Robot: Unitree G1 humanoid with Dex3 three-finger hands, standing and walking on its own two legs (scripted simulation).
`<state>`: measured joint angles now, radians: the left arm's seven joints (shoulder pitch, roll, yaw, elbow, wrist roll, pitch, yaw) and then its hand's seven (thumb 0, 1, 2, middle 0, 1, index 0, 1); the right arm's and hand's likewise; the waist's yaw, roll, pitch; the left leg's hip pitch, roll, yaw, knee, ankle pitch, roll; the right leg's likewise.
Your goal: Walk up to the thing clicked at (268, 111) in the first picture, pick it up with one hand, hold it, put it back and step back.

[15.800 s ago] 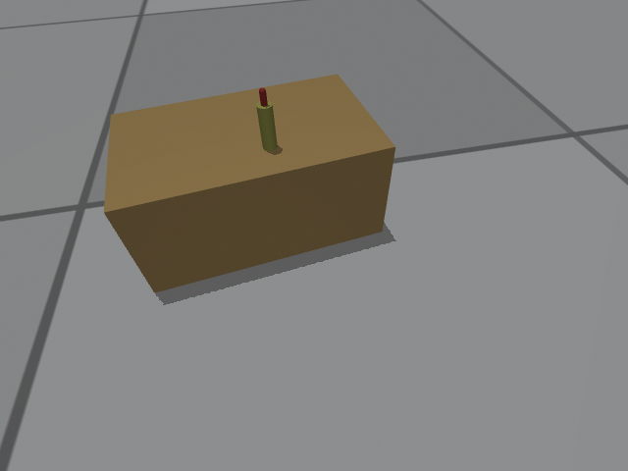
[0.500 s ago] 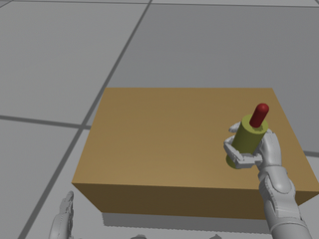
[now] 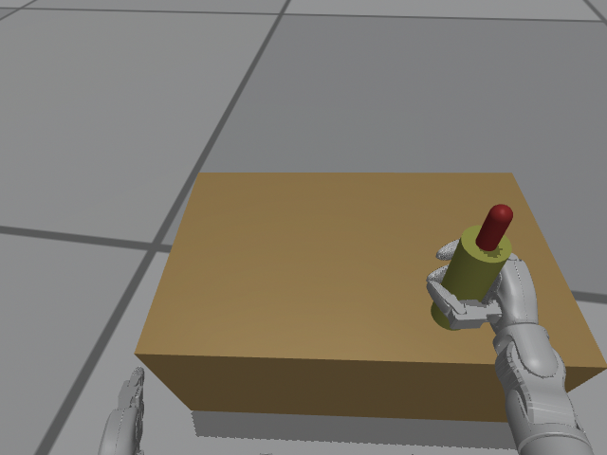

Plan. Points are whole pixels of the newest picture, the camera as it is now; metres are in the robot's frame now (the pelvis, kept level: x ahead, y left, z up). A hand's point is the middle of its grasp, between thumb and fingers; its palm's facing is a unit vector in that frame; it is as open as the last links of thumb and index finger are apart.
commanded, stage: hold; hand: right
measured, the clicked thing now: (471, 270) +0.33 -0.16 +0.09
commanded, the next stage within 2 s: crouch in 1.76 s
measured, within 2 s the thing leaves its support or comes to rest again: neither
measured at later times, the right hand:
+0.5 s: hand (455, 291) +0.32 -0.15 +0.06, palm faces +0.00 +1.00 +0.01, open 7.2 cm
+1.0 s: hand (455, 292) +0.32 -0.15 +0.05, palm faces +0.00 +1.00 +0.01, open 7.2 cm
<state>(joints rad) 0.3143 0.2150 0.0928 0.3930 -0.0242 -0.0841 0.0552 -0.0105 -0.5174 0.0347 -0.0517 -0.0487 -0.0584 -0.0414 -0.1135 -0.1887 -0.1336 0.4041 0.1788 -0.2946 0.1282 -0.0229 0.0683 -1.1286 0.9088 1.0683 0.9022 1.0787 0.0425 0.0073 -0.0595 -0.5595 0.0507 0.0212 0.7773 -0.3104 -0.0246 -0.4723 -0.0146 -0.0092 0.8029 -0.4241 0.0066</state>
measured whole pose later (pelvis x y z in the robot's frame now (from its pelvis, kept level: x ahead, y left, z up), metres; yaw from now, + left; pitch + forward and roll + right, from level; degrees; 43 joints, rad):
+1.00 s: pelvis +0.00 +0.00 +0.00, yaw +0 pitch +5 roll +0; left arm 0.31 0.20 0.07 0.39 -0.02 -0.10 0.05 -0.01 -0.52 0.04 -0.05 -0.05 -0.06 -0.04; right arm -0.12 -0.18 -0.13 0.45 0.18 -0.35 0.13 -0.02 0.07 -1.13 0.91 1.07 0.90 1.08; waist 0.05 0.01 -0.05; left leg -0.57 0.05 0.02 0.78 -0.31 -0.02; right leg -0.48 -0.01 -0.01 0.81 -0.42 0.01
